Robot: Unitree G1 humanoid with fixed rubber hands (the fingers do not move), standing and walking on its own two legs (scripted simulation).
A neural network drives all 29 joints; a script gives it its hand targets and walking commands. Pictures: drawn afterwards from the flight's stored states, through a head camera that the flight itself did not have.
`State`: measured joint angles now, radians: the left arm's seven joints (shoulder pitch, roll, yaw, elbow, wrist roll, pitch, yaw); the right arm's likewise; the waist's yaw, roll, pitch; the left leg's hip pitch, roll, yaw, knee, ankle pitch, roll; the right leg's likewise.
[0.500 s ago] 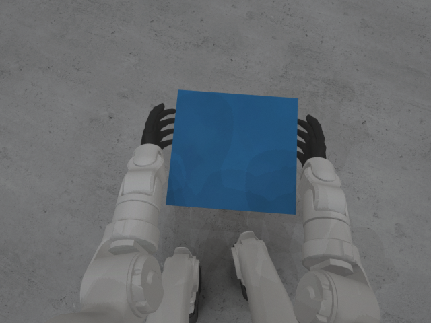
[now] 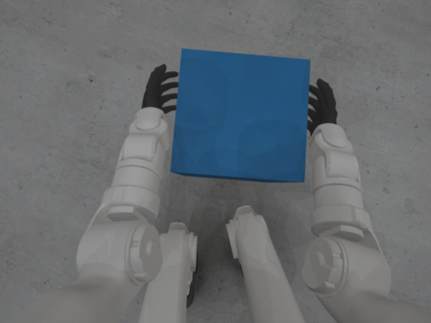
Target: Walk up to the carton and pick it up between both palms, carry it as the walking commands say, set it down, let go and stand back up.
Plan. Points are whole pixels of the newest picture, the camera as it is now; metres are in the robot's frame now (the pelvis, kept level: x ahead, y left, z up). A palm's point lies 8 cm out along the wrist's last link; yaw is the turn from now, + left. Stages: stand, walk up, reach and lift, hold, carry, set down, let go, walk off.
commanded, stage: set down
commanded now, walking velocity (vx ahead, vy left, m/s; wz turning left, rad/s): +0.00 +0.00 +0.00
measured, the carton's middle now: (234, 130) +0.46 -0.09 -0.16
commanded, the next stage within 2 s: none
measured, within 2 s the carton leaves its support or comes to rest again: neither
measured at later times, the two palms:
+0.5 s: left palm (167, 113) +0.52 +0.04 -0.17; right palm (306, 126) +0.45 -0.25 -0.18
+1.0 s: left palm (174, 116) +0.54 +0.03 -0.26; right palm (294, 129) +0.47 -0.26 -0.27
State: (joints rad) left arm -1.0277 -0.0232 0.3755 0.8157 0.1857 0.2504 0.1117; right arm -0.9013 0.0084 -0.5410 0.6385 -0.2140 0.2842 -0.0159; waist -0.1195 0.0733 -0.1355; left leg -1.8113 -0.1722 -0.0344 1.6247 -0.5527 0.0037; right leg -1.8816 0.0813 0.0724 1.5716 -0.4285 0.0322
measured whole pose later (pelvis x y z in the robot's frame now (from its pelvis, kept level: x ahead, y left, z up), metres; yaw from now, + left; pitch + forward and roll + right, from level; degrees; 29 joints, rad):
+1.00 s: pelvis -0.02 -0.01 -0.13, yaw +2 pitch +43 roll +3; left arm -1.39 0.13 0.29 0.93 0.09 0.25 0.15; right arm -1.23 -0.12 -0.51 0.72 -0.15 0.29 -0.05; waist -0.14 0.07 0.14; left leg -2.18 -0.21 -0.01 2.05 -0.62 -0.04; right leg -2.27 0.11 0.06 1.99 -0.47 0.04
